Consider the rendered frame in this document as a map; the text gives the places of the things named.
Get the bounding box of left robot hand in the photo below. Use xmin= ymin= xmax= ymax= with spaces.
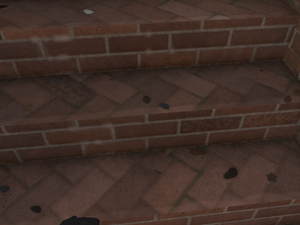
xmin=60 ymin=216 xmax=100 ymax=225

